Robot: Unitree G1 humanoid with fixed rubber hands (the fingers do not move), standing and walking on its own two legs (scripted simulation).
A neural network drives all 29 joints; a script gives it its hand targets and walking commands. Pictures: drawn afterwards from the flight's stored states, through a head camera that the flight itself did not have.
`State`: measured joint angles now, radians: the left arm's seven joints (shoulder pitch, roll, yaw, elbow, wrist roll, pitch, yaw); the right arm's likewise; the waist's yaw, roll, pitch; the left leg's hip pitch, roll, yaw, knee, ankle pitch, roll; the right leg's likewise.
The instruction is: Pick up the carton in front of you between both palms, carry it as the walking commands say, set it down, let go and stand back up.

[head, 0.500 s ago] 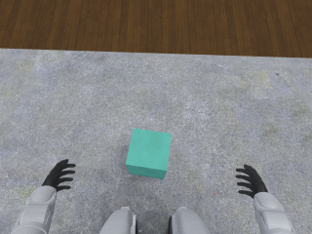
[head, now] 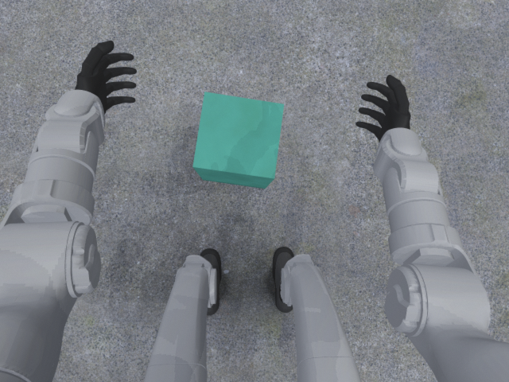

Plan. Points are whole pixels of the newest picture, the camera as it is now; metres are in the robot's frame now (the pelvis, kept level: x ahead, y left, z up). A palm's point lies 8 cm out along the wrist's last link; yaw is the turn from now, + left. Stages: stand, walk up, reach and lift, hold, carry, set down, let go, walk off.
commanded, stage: reach and lift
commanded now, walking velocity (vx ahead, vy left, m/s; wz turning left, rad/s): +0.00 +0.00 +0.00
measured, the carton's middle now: (238, 146) +0.54 +0.01 -0.55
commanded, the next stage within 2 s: none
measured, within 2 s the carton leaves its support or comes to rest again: leaves its support in 2.00 s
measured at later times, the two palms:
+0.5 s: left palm (142, 84) +0.57 +0.19 -0.20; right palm (341, 113) +0.52 -0.18 -0.20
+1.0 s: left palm (169, 128) +0.55 +0.19 -0.42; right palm (311, 145) +0.51 -0.18 -0.42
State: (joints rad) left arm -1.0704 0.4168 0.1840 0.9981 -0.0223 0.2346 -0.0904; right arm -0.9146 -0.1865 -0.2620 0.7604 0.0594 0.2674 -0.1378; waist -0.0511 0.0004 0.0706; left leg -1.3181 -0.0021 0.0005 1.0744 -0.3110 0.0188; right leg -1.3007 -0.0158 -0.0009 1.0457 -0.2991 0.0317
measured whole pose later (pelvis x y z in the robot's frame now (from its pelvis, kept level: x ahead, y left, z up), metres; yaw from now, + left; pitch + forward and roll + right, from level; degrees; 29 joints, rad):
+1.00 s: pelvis -0.03 -0.01 -0.26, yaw -2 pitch +41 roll -4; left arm -1.65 0.54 0.00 1.26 -0.17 0.13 0.00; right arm -1.46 -0.23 -0.25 1.01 0.18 0.15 -0.20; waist -0.05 -0.03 0.32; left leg -2.25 -0.02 -0.06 2.06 -0.52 -0.01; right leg -2.21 0.05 0.00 2.02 -0.52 0.06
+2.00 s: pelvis -0.02 +0.00 -0.31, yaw -2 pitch +36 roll -3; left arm -1.60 0.40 0.05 1.13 -0.09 0.22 0.02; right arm -1.50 -0.19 -0.36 0.97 0.04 0.23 -0.14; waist -0.02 -0.03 0.40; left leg -2.28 -0.01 -0.03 2.24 -0.60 0.02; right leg -2.24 0.06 0.04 2.21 -0.60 0.09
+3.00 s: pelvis +0.00 -0.02 -0.09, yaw +2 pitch +37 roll -2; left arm -0.85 -0.02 0.39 0.64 0.24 0.42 0.01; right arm -0.80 0.10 -0.49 0.58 -0.20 0.39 -0.07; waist -0.01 -0.01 -0.22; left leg -1.66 -0.04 -0.07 1.49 -0.47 -0.02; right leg -1.63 0.05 0.05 1.48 -0.50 0.04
